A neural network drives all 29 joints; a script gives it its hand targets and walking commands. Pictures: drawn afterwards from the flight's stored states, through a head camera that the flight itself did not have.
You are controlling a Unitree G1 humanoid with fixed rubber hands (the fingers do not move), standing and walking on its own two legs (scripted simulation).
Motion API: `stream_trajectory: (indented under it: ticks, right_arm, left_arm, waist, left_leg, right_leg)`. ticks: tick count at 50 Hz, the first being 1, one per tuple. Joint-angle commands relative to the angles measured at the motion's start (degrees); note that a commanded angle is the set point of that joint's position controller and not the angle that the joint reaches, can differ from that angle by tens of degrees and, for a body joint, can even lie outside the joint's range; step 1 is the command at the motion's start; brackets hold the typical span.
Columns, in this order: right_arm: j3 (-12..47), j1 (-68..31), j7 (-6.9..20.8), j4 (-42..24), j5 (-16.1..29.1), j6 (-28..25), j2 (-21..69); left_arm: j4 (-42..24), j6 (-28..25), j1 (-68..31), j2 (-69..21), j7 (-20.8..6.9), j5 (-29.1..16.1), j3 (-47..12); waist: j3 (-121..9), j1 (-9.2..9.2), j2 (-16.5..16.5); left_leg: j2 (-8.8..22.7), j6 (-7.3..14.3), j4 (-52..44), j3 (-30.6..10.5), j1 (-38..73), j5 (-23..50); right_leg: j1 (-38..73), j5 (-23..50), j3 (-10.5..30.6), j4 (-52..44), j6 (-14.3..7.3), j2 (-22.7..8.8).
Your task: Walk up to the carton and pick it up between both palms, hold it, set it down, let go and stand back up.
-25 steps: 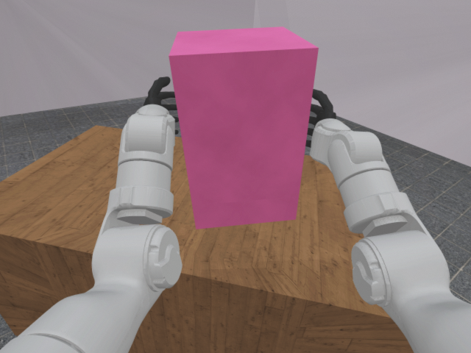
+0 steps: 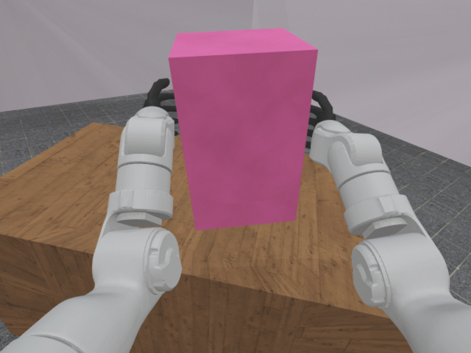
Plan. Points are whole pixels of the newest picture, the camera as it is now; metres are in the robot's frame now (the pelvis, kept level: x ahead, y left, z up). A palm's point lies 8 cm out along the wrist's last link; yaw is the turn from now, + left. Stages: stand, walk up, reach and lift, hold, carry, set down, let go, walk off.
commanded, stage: hold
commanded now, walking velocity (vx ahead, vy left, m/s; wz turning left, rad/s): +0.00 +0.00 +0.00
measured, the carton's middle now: (238, 130) +0.40 +0.01 +0.26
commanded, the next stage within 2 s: set down in 0.84 s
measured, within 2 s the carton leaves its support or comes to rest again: neither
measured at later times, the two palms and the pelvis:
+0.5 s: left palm (150, 120) +0.37 +0.16 +0.29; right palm (318, 132) +0.35 -0.12 +0.29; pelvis +0.01 +0.00 +0.00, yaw +0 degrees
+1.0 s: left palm (154, 121) +0.37 +0.15 +0.29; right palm (319, 132) +0.36 -0.12 +0.28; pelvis +0.00 +0.01 +0.00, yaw +1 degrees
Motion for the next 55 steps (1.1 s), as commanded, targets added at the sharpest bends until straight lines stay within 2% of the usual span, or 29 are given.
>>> stream_trajectory:
  ticks: [1,8,10,11,12,13,15,16,17,19,25,28,30,31,32,35,36,40,42,43,44,46,47,49,50,55]
  right_arm:
    - [11.6,-65.9,9.1,-24.3,11.0,-4.7,34.5]
    - [13.1,-65.2,8.5,-25.5,11.5,-4.8,34.3]
    - [13.7,-65.3,8.7,-26.6,11.9,-4.7,34.4]
    - [12.7,-64.9,8.7,-25.7,11.4,-4.6,33.1]
    - [12.8,-66.2,8.8,-25.5,11.4,-4.8,33.5]
    - [13.0,-65.5,8.8,-27.0,11.3,-4.9,33.9]
    - [13.1,-64.4,8.8,-25.7,11.5,-4.7,33.3]
    - [13.5,-63.9,8.7,-26.0,11.5,-4.6,33.6]
    - [13.9,-63.5,8.5,-26.4,11.8,-4.5,33.4]
    - [14.4,-65.3,8.6,-27.1,12.1,-4.8,33.8]
    - [13.5,-64.2,8.7,-26.1,11.2,-4.7,33.6]
    - [13.5,-63.8,8.8,-26.0,11.5,-4.6,34.0]
    - [13.1,-63.4,8.7,-25.6,11.2,-4.7,32.8]
    - [13.7,-64.7,8.6,-27.5,11.4,-5.0,32.8]
    - [13.7,-63.8,8.5,-26.0,11.5,-5.0,33.2]
    - [13.6,-65.5,8.5,-27.0,11.1,-5.0,34.1]
    - [13.3,-65.9,8.7,-25.3,10.7,-5.0,33.8]
    - [13.0,-65.3,8.7,-25.5,10.5,-5.3,33.6]
    - [12.1,-66.0,9.0,-24.8,10.0,-5.3,34.0]
    - [12.2,-65.0,9.5,-20.4,6.0,-5.6,36.4]
    - [10.4,-66.1,10.0,-19.2,4.8,-6.2,36.5]
    - [7.6,-64.8,11.3,-14.2,2.1,-7.7,35.8]
    - [7.2,-65.6,11.6,-13.3,1.2,-8.9,35.5]
    - [6.9,-66.7,12.2,-13.2,0.2,-11.5,36.7]
    - [6.5,-66.0,12.4,-12.1,-0.7,-12.8,36.9]
    - [7.7,-63.7,12.2,-11.6,-2.4,-17.5,37.3]
  left_arm:
    - [-8.8,-5.2,-50.6,-41.2,-11.6,-14.8,-21.4]
    - [-9.1,-4.5,-48.5,-40.1,-12.2,-13.9,-20.5]
    - [-10.3,-4.3,-49.2,-39.8,-12.4,-13.8,-21.2]
    - [-9.5,-4.2,-49.5,-39.8,-12.4,-13.8,-21.1]
    - [-8.4,-3.9,-48.7,-40.6,-12.4,-13.3,-20.7]
    - [-10.3,-4.0,-49.2,-40.6,-12.4,-13.7,-20.6]
    - [-11.3,-4.0,-49.5,-40.4,-12.5,-13.5,-20.9]
    - [-10.2,-3.6,-47.5,-40.6,-12.6,-13.1,-21.2]
    - [-10.5,-3.4,-47.3,-40.1,-12.6,-13.1,-20.6]
    - [-12.6,-3.4,-49.8,-40.8,-12.7,-13.3,-22.0]
    - [-10.5,-3.1,-48.2,-41.1,-12.8,-12.7,-21.4]
    - [-13.0,-3.4,-49.8,-41.3,-12.8,-13.5,-22.6]
    - [-10.6,-3.2,-47.8,-41.1,-13.0,-13.1,-21.4]
    - [-12.1,-3.3,-48.4,-41.2,-13.0,-13.2,-22.2]
    - [-10.9,-3.1,-48.0,-41.0,-13.0,-13.3,-21.9]
    - [-11.6,-3.7,-49.8,-41.0,-12.9,-13.7,-21.4]
    - [-8.4,-3.4,-49.6,-41.1,-13.0,-13.2,-20.8]
    - [-8.9,-3.6,-48.7,-40.9,-12.9,-12.8,-20.6]
    - [-9.8,-4.0,-50.2,-41.4,-12.9,-13.4,-21.5]
    - [-11.1,-5.1,-49.2,-43.3,-12.7,-15.9,-22.0]
    - [-11.4,-5.9,-51.7,-43.7,-12.5,-16.2,-22.8]
    - [-6.2,-7.0,-51.2,-43.1,-12.7,-14.1,-19.9]
    - [-4.4,-7.9,-51.4,-42.8,-12.7,-13.0,-19.0]
    - [-3.6,-10.0,-50.5,-41.8,-13.1,-12.5,-17.9]
    - [-5.0,-11.3,-51.6,-42.4,-12.9,-12.5,-18.7]
    - [-5.6,-14.9,-47.8,-41.9,-12.4,-11.4,-19.4]
  waist:
    - [-22.3,-1.2,8.2]
    - [-20.7,-1.29,7.0]
    - [-21.1,-0.95,7.7]
    - [-20.4,-1.5,8.0]
    - [-19.7,-0.88,8.1]
    - [-20.9,-1.47,7.3]
    - [-20.9,-1.64,7.5]
    - [-19.9,-1.12,8.3]
    - [-20.1,-1.23,7.2]
    - [-20.9,-1.54,8.4]
    - [-18.6,-1.74,7.8]
    - [-20.6,-1.66,9.1]
    - [-18.8,-1.73,8.1]
    - [-20.9,-1.88,8.6]
    - [-19.2,-1.53,8.4]
    - [-19.5,-1.22,6.7]
    - [-17.1,-1.24,7.0]
    - [-18.9,-1.04,7.9]
    - [-19.7,-1.48,8.0]
    - [-16.7,-2.56,8.3]
    - [-16.4,-3.72,9.1]
    - [-12.6,-3.29,8.1]
    - [-13.2,-3.34,8.3]
    - [-15.7,-2.09,6.7]
    - [-17.3,-2.7,7.2]
    - [-19.3,-1.86,6.3]
  left_leg:
    - [-2.8,-2.0,-3.8,2.9,5.9,12.4]
    - [-2.9,-2.4,-3.7,3.0,6.6,14.8]
    - [-3.0,-2.6,-3.7,2.9,7.0,15.1]
    - [-2.7,-2.7,-4.1,3.0,6.2,13.4]
    - [-2.9,-2.4,-4.2,3.0,5.4,13.0]
    - [-2.6,-2.4,-3.8,3.0,6.2,14.1]
    - [-2.3,-2.7,-3.8,2.8,6.5,14.9]
    - [-2.7,-2.7,-3.7,3.0,6.6,15.1]
    - [-2.5,-2.7,-3.6,2.8,6.5,15.5]
    - [-2.8,-3.1,-3.8,3.3,6.7,15.6]
    - [-2.6,-2.8,-4.4,3.0,6.0,13.2]
    - [-2.5,-3.1,-4.1,3.1,6.2,15.0]
    - [-2.5,-2.9,-4.0,3.1,5.7,14.3]
    - [-2.6,-3.0,-3.6,3.0,6.4,15.1]
    - [-2.6,-3.1,-4.0,2.9,6.3,14.3]
    - [-2.8,-2.2,-4.1,3.1,5.4,13.0]
    - [-2.8,-2.3,-4.5,3.1,5.0,11.1]
    - [-2.3,-2.6,-4.6,3.3,4.9,11.8]
    - [-2.4,-2.5,-4.7,3.1,4.7,10.6]
    - [-4.1,-2.6,-5.6,1.7,6.2,8.4]
    - [-4.4,-2.7,-6.0,1.9,6.1,7.0]
    - [-3.9,-2.5,-7.5,2.1,4.5,1.0]
    - [-4.1,-2.2,-7.6,2.5,4.3,-0.8]
    - [-3.8,-1.1,-7.7,2.7,4.5,0.0]
    - [-3.7,-1.3,-7.6,2.4,6.1,2.1]
    - [-3.9,-1.8,-6.3,2.9,12.6,13.0]
  right_leg:
    - [7.1,10.3,0.5,-1.5,3.1,0.1]
    - [8.4,12.5,0.5,-1.5,3.5,0.3]
    - [7.6,12.3,-0.1,-1.3,3.3,0.1]
    - [7.8,11.5,0.2,-1.8,3.0,-0.2]
    - [7.5,10.7,0.1,-1.7,3.3,0.2]
    - [8.2,11.9,-0.2,-1.3,3.1,0.3]
    - [8.7,12.4,-0.2,-1.3,3.3,0.6]
    - [8.8,12.7,0.1,-1.2,3.3,0.2]
    - [9.1,12.9,0.1,-1.4,3.2,0.3]
    - [9.8,13.1,-0.1,-1.0,3.4,0.5]
    - [8.3,10.7,-0.5,-1.5,3.2,0.2]
    - [9.5,12.7,-0.3,-1.1,3.3,0.2]
    - [8.9,11.9,0.1,-1.4,3.3,0.3]
    - [10.2,13.0,-0.2,-0.9,3.2,0.6]
    - [9.2,12.1,-0.6,-1.4,3.2,0.3]
    - [8.6,10.9,-0.1,-1.4,3.4,0.0]
    - [7.3,9.2,-0.2,-1.8,3.4,0.0]
    - [8.6,10.0,0.1,-1.5,3.1,0.0]
    - [8.6,9.1,-0.2,-1.4,2.9,0.1]
    - [7.3,7.2,-0.2,-2.1,2.2,-0.5]
    - [6.3,6.0,0.0,-2.2,2.2,-0.6]
    - [4.2,0.5,-0.8,-2.9,2.0,-0.7]
    - [4.9,-0.1,-0.7,-2.8,1.7,-1.1]
    - [6.7,1.1,-1.2,-2.3,2.0,-0.9]
    - [6.6,2.3,-0.9,-2.3,1.7,-0.7]
    - [8.8,10.2,-1.9,-2.4,2.7,-0.5]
